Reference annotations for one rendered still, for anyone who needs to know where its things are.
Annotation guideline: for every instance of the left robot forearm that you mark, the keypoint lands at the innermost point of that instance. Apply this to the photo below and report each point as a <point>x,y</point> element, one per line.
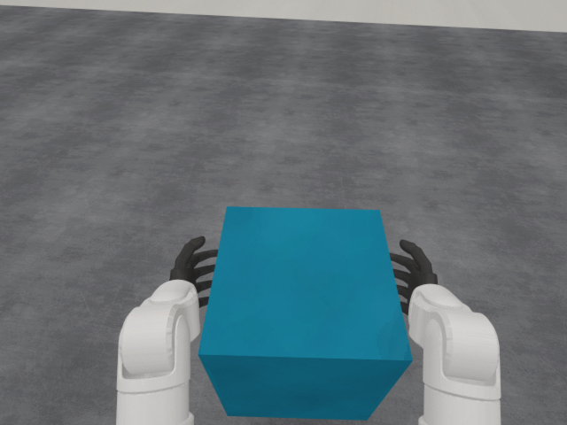
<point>154,357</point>

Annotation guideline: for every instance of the right robot forearm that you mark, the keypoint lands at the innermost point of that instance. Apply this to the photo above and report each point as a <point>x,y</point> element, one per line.
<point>461,359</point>

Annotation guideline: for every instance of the right robot hand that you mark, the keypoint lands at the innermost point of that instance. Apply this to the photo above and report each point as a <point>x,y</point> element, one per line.
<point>420,268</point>

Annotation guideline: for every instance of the carton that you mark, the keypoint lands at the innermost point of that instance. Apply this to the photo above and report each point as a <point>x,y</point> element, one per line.
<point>303,318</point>

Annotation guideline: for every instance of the left robot hand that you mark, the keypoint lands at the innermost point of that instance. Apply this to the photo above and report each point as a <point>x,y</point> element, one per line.
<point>185,263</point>

